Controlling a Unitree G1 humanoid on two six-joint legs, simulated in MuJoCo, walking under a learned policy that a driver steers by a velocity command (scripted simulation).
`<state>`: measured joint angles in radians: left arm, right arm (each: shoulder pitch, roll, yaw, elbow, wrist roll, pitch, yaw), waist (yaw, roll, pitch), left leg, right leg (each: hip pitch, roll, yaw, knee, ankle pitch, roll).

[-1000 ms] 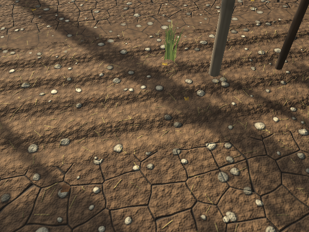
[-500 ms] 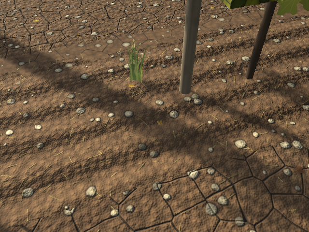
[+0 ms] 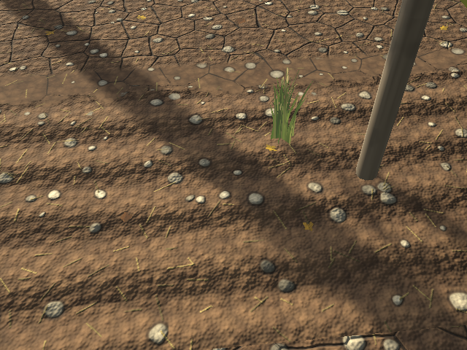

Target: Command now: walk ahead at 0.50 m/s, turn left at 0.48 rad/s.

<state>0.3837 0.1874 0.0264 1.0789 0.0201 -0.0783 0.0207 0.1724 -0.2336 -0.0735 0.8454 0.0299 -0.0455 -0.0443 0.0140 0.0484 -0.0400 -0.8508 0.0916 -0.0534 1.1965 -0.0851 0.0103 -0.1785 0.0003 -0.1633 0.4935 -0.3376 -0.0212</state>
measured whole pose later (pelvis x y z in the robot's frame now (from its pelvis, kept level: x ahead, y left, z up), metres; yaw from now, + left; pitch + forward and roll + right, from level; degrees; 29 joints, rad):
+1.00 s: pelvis +0.55 +0.14 +0.02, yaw +27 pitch +3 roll -1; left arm 0.36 0.24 0.07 0.91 -0.01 -0.09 -0.01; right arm 0.12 -0.26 -0.07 0.73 0.01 -0.08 -0.01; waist 0.08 0.04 0.01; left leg -0.67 0.10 -0.06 0.77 -0.10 0.02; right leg -0.12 0.05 -0.01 0.25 -0.19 -0.04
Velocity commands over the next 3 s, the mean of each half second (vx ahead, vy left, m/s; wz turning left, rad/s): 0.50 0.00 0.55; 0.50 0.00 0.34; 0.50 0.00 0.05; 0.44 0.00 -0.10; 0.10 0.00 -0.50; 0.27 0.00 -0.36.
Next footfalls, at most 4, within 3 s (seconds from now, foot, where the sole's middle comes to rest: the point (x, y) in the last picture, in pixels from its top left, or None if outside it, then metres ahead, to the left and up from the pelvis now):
0.22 left None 0.29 0.15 -0.77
0.70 right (234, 332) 0.59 0.05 -0.77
1.18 left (123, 292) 0.72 0.40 -0.77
1.72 right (162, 202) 1.08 0.32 -0.77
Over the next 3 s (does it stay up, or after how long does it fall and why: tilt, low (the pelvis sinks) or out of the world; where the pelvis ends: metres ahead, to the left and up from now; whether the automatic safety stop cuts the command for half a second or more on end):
stays up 1.20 0.40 0.02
